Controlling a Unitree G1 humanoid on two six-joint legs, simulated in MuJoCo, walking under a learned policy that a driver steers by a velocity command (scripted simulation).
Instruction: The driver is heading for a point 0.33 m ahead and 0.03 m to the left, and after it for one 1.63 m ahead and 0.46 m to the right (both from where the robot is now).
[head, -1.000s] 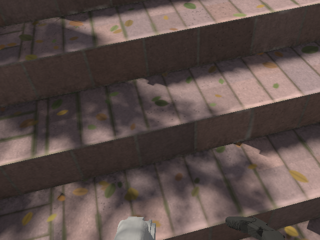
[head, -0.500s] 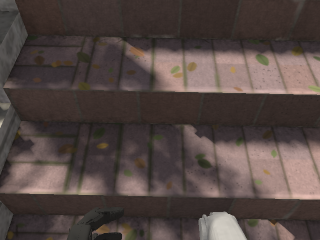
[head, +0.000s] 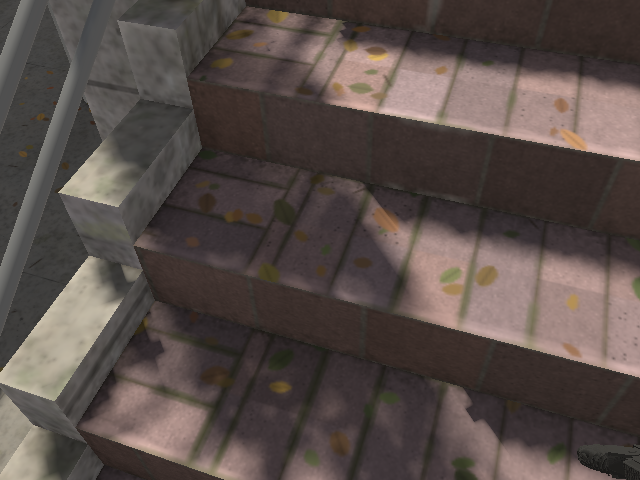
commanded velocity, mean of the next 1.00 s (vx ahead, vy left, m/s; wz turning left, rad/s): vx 0.04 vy -0.01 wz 0.12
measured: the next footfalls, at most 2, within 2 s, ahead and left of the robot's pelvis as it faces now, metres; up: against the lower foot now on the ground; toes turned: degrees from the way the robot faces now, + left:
left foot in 0.28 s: +0.05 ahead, +0.19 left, +0.03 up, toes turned +16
left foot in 0.44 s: -0.05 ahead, +0.20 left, -0.17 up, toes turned +21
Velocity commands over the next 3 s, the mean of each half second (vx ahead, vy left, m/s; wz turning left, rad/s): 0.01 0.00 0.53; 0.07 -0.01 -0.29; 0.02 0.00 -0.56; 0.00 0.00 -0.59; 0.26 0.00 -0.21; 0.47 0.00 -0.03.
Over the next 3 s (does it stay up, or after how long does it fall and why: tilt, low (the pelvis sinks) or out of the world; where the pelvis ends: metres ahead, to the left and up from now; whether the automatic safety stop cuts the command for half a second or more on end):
stays up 0.55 0.01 0.24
